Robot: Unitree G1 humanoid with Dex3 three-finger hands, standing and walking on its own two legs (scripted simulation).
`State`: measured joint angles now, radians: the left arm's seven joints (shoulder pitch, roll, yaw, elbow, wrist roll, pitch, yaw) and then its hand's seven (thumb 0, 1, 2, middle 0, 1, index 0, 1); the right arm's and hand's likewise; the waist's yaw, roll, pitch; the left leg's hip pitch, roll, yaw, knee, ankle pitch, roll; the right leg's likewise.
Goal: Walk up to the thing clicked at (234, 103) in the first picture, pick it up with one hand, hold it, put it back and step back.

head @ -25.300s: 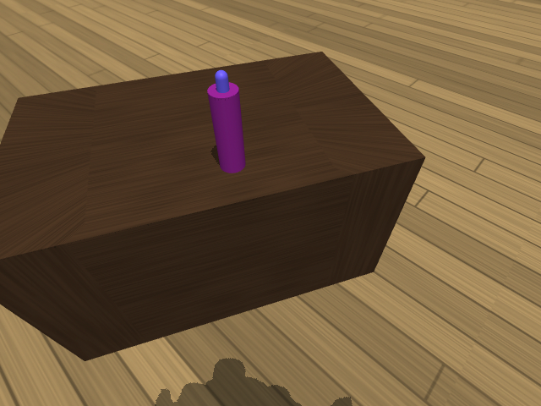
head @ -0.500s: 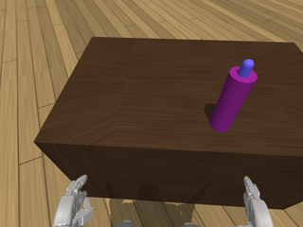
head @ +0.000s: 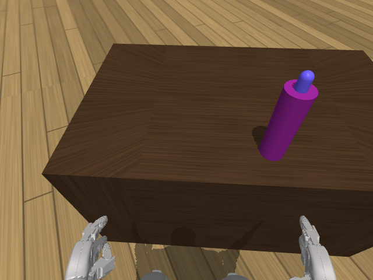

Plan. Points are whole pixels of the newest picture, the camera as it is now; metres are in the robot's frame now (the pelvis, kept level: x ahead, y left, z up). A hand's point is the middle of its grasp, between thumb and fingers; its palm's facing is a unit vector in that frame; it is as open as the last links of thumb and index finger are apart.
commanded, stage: home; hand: right
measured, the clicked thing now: (286, 118) +0.48 -0.22 +0.08
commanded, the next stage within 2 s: stand in 0.68 s
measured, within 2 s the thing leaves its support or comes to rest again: neither
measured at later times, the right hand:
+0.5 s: hand (288, 266) +0.17 -0.19 -0.06, palm faces +0.02 +0.94 -0.34, open 17.5 cm
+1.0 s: hand out of the picture +0.07 -0.25 -0.11, palm faces -0.03 +0.94 -0.34, open 15.1 cm
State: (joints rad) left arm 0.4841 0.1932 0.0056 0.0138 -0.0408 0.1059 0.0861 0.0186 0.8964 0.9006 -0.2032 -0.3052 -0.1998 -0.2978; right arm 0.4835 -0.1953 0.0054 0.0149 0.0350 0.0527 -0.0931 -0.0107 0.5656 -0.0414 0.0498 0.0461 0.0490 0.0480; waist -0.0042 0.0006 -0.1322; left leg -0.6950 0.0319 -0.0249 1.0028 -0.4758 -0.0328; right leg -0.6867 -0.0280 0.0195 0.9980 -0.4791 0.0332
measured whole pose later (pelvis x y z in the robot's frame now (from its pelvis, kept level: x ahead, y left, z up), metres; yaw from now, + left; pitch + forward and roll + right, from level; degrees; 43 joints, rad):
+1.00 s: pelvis +0.00 +0.00 +0.05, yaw +0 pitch -3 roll +0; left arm 0.21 0.33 0.02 0.98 0.03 0.00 0.01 0.01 0.90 0.90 -0.20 -0.31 -0.20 -0.30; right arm 0.23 -0.33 -0.02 0.95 -0.03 -0.01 -0.01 0.00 0.23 -0.36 0.15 0.21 0.15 0.21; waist 0.00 0.00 0.04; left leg -0.29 0.03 -0.02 0.66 -0.33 -0.03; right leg -0.28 -0.03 0.01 0.66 -0.34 0.02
